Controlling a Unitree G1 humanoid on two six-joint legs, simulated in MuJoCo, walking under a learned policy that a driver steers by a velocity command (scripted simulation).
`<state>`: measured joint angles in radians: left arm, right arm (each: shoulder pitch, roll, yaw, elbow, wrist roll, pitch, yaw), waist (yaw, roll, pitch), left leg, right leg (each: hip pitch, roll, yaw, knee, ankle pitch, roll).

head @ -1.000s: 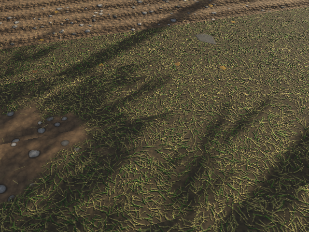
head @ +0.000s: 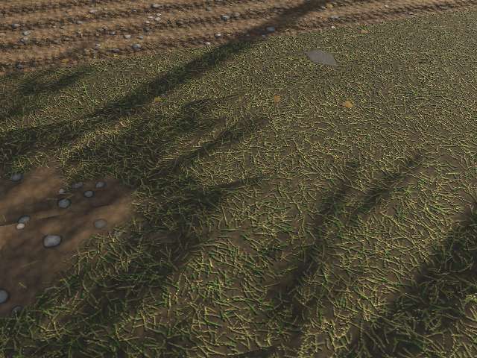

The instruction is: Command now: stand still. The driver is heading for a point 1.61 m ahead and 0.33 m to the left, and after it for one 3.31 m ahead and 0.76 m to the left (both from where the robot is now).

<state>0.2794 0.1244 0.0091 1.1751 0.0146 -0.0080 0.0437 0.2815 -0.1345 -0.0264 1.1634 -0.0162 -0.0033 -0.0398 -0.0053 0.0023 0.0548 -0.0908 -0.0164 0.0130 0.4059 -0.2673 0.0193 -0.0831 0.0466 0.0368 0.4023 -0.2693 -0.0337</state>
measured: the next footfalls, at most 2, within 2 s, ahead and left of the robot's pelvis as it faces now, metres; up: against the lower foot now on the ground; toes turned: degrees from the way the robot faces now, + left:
left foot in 0.58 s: +0.10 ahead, +0.13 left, +0.00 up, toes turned +2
right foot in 0.92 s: +0.18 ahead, -0.04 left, +0.00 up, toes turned -3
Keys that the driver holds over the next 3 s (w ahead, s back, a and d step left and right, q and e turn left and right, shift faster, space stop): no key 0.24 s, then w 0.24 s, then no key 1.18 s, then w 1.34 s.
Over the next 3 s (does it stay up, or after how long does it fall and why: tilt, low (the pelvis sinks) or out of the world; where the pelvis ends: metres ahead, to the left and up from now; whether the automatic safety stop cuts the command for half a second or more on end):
stays up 0.73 0.08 -0.15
